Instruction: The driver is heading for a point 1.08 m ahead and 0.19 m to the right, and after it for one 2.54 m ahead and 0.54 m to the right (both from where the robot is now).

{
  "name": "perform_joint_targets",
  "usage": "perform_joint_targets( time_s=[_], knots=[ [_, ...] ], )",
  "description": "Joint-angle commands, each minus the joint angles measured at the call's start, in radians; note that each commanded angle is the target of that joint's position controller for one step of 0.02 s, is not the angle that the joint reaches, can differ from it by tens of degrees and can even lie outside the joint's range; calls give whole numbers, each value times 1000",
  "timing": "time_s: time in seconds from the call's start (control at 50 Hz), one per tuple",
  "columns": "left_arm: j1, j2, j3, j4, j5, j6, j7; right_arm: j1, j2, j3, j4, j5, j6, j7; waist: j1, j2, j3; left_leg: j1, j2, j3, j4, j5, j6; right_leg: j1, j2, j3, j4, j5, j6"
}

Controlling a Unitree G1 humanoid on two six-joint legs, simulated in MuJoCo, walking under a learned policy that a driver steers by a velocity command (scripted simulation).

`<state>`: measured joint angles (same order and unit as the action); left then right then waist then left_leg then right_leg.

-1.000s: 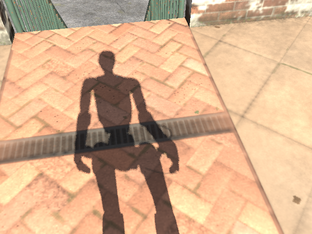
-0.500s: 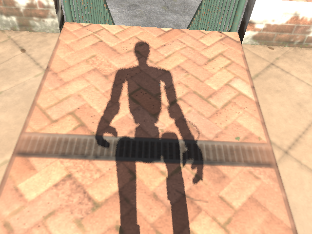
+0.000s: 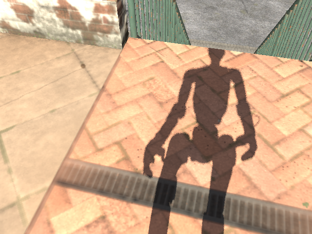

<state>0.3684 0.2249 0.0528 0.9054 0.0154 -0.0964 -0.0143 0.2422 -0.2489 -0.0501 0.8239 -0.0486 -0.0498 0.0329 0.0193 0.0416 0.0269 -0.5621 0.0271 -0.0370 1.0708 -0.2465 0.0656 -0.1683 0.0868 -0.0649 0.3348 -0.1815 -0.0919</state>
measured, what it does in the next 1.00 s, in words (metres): walks ahead, turning right: left foot, then right foot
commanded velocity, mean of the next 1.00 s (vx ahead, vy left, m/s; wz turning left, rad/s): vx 0.50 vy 0.00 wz -0.33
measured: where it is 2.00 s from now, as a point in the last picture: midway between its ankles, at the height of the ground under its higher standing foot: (208, 137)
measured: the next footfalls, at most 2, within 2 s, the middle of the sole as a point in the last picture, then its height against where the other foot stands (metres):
left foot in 0.28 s outside the picture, level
right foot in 0.84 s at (198, 219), level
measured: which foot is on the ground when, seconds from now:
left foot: up 0.00-0.26, down 0.28-0.82, up 0.84-1.00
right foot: down 0.00-0.30, up 0.32-0.82, down 0.84-1.00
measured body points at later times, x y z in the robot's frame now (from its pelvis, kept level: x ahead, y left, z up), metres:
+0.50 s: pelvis +0.27 +0.05 +0.00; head +0.29 +0.06 +0.45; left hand +0.34 +0.30 -0.14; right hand +0.31 -0.22 -0.12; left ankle +0.28 +0.12 -0.74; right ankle +0.25 -0.09 -0.66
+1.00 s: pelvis +0.51 -0.06 -0.01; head +0.54 -0.08 +0.44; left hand +0.70 +0.15 -0.13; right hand +0.48 -0.33 -0.14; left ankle +0.54 +0.10 -0.65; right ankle +0.52 -0.10 -0.74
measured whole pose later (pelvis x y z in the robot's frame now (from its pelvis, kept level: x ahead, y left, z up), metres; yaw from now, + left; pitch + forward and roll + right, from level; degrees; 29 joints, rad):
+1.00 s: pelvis +0.51 -0.06 -0.01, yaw -25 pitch +0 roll +0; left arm 0.25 0.26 0.07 0.88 0.01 -0.03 -0.01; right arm 0.23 -0.23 -0.04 0.85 -0.03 -0.07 0.01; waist -0.01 0.01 0.07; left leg -0.48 0.10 0.01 1.17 -0.32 0.00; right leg -0.25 0.13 -0.05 0.43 -0.19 -0.14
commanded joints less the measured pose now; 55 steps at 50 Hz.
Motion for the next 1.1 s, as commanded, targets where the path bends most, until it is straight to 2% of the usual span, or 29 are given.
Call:
perform_joint_targets(
  time_s=[0.02,0.1,0.2,0.24,0.26,0.28,0.3,0.32,0.34,0.36,0.38,0.42,0.48,0.52,0.58,0.64,0.72,0.78,0.8,0.82,0.84,0.86,0.88,0.9,0.92,0.96,1.0,1.04,1.1],
  knots=[
    [23,82,8,-32,-7,-21,-2,-32,-20,7,-62,0,0,9,-24,-88,33,-101,57,24,-101,106,-23,11,-273,227,-215,212,-134],
    [99,94,5,2,-12,-18,0,-200,3,28,-103,14,-4,14,20,-100,43,-44,37,84,-339,240,-35,36,-235,145,-202,331,-95],
    [177,110,0,47,-1,-5,15,-316,-17,27,-134,21,-11,5,47,-103,58,-11,2,95,-471,184,-14,179,-287,180,-121,463,-97],
    [159,128,3,53,3,2,22,-258,-31,19,-117,19,-22,-3,9,-111,35,96,-34,95,-532,105,7,204,-292,190,-26,615,-85],
    [147,138,5,56,0,5,22,-160,-48,10,-83,16,-30,-11,-36,-106,-12,231,-63,104,-587,95,23,193,-273,180,84,704,-72],
    [134,133,3,53,-7,5,20,-3,-86,-6,-32,4,-44,-24,-103,-78,-103,462,-39,77,-625,133,52,104,-231,148,259,648,-52],
    [109,94,-9,11,-17,0,17,181,-174,-29,-8,-21,-54,-41,-171,11,-242,729,198,-162,-634,41,106,-98,-178,112,534,322,-33],
    [238,-11,-29,1,-52,7,21,197,-240,-47,-4,-25,-43,-39,-112,208,-353,925,453,-553,-718,-3,215,-409,-35,30,841,-347,0],
    [182,112,5,25,-20,21,30,162,-160,-37,-11,10,-31,-32,-118,45,-269,813,411,-566,-762,-72,201,-471,-81,108,912,-304,-11],
    [103,100,10,5,-15,22,23,74,-101,-19,-14,17,-32,-29,-81,19,-130,680,361,-410,-800,-42,168,-481,-116,127,896,-211,-13],
    [62,72,7,-1,-11,24,16,24,-64,-12,-13,18,-39,-26,-60,8,-59,570,315,-293,-842,51,140,-457,-145,125,863,-154,-6],
    [56,57,13,1,12,50,0,6,-31,-3,4,25,-51,-34,-16,37,-13,457,246,-138,-887,141,90,-404,-171,114,823,-115,12],
    [17,27,16,-19,16,77,-18,52,-36,-7,35,38,-75,-38,9,30,-4,440,233,-23,-914,273,86,-436,-176,98,818,-52,25],
    [-50,23,16,-45,20,84,-25,83,-40,-9,52,37,-79,-41,6,27,16,449,227,39,-929,304,86,-502,-187,90,794,20,33],
    [-166,20,10,-90,16,84,-34,122,-37,-6,77,31,-76,-42,-7,25,50,455,204,125,-933,353,81,-542,-185,66,659,130,40],
    [-281,9,-5,-132,16,79,-45,151,-61,-9,92,30,-75,-46,-31,28,70,472,202,192,-928,400,70,-489,-170,9,469,211,28],
    [-375,28,-7,-176,22,78,-52,217,-92,-16,126,27,-58,-59,-53,22,86,605,244,241,-874,522,63,-465,-143,-54,342,123,-18],
    [-312,53,6,-167,26,78,-43,211,-132,-25,134,23,-38,-68,-12,54,27,673,253,291,-678,923,48,-327,-56,-111,304,-34,-77],
    [-228,71,16,-143,25,74,-38,206,-149,-30,133,22,-27,-69,23,58,-24,673,252,300,-533,992,47,-232,-16,-117,281,-78,-102],
    [-92,97,33,-101,30,65,-30,198,-160,-32,126,26,-17,-66,83,33,-103,601,239,314,-323,911,31,-47,15,-101,207,-58,-132],
    [60,183,65,-62,41,60,-14,197,-138,-27,97,26,-16,-62,144,-61,-207,387,210,314,-21,591,-2,206,-126,116,150,-161,-186],
    [22,297,88,-82,30,64,-3,230,-17,-4,23,33,-24,-35,57,-293,-271,-82,-8,241,338,-322,-66,499,-421,672,60,-155,-347],
    [69,278,87,-84,5,80,4,73,-115,-23,-9,30,-40,-30,124,-124,-268,-207,-21,33,387,-267,-62,485,-425,783,-60,-159,-341],
    [1,245,77,-73,0,82,13,10,-104,-18,-36,43,-55,-27,84,-96,-119,-249,41,17,327,-138,-50,366,-406,615,-75,-66,-301],
    [-50,191,64,-77,-6,76,13,28,-100,-15,-23,42,-63,-30,35,-28,-53,-178,74,20,224,-66,-49,226,-363,518,-87,82,-257],
    [-122,128,43,-87,-13,57,15,90,-77,-12,5,11,-31,-31,-40,-15,-34,-29,105,16,117,-46,-66,72,-277,356,-108,265,-202],
    [-97,117,35,-72,-18,30,10,103,-56,-10,10,-1,3,-21,-56,-29,-41,13,101,34,66,-39,-81,30,-241,293,-123,375,-194],
    [-47,127,33,-44,-15,17,8,72,-42,-7,7,3,16,-11,-50,-53,-19,-17,106,55,-8,38,-84,30,-225,234,-155,412,-166],
    [19,131,28,-19,-12,11,5,-46,-55,-8,-22,17,21,-6,-6,-79,20,-104,110,67,-117,163,-72,89,-214,183,-181,454,-99]
  ],
)
Velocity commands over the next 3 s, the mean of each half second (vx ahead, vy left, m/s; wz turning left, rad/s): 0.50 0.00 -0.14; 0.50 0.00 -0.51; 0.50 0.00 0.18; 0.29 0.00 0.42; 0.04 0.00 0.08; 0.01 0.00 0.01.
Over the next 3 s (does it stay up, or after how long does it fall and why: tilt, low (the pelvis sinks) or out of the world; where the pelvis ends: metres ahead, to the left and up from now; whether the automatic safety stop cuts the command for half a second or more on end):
stays up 1.05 -0.21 0.00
